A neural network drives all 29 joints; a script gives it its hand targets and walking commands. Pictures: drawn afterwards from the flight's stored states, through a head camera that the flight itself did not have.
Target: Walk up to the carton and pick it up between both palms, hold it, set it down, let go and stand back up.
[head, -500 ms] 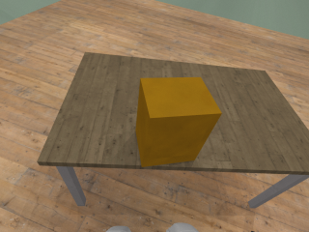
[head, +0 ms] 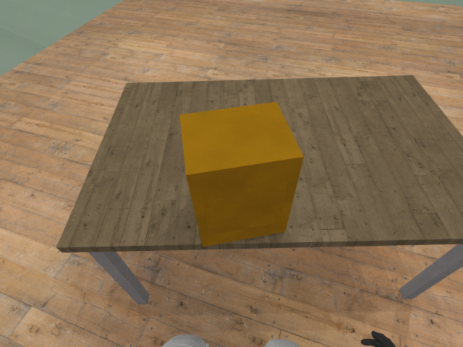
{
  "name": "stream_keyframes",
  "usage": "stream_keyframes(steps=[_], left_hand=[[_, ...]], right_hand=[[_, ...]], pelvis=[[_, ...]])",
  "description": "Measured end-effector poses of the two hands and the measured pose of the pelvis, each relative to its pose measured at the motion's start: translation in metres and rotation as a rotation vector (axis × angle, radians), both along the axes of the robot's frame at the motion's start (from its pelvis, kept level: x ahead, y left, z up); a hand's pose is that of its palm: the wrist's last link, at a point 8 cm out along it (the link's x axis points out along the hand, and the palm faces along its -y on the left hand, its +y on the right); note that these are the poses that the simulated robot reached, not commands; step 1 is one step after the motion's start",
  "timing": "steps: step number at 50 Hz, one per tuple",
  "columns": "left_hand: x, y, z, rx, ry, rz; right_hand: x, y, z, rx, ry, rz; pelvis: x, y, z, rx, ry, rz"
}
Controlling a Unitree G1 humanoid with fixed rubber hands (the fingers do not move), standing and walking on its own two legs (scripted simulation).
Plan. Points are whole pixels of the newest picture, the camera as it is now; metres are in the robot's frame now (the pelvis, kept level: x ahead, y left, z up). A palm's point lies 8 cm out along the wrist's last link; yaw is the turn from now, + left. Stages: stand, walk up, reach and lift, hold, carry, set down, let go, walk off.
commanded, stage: walk up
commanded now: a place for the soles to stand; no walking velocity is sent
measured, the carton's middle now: (237, 178) +0.46 +0.00 -0.02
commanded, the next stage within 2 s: none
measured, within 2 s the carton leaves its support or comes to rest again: neither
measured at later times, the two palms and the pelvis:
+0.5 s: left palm out of the picture +0.12 +0.29 -0.10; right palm (403, 344) +0.15 -0.29 -0.09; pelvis +0.06 +0.01 +0.00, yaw -1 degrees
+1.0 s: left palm (67, 346) +0.14 +0.29 -0.09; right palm (393, 332) +0.17 -0.28 -0.09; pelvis +0.05 +0.01 +0.00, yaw -1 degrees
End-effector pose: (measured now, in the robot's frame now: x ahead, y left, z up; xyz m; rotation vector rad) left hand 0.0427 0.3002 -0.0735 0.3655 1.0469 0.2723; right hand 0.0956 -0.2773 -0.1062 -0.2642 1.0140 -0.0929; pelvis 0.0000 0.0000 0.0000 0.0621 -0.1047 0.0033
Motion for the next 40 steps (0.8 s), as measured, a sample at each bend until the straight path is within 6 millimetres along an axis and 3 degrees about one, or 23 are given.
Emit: stream_keyframes(steps=[6,11,21,26,32,40], left_hand=[[0.008,0.008,-0.001,-0.002,0.018,0.001],[0.025,0.018,-0.018,-0.036,0.017,-0.009],[0.068,0.001,-0.035,-0.098,0.019,-0.025],[0.083,-0.011,-0.029,-0.091,0.022,-0.051],[0.095,-0.007,-0.021,-0.06,0.014,-0.066],[0.103,-0.005,-0.015,-0.05,-0.031,-0.074]], right_hand=[[0.007,0.009,-0.001,0.005,0.02,0.005],[0.013,0.016,0.002,-0.042,0.016,-0.01],[0.037,-0.002,0.02,-0.128,0.026,-0.029],[0.056,-0.009,0.019,-0.114,0.019,-0.027],[0.078,-0.003,0.011,-0.079,-0.022,-0.022],[0.084,0.0,0.013,-0.066,-0.063,-0.018]], pelvis=[[0.009,0.008,0.0,-0.012,0.018,0.001],[0.021,0.021,-0.007,-0.04,0.019,-0.006],[0.052,0.013,-0.005,-0.03,0.055,-0.01],[0.064,0.005,-0.002,-0.026,0.07,-0.014],[0.068,0.005,-0.003,-0.037,0.076,-0.022],[0.065,0.006,-0.003,-0.039,0.07,-0.022]])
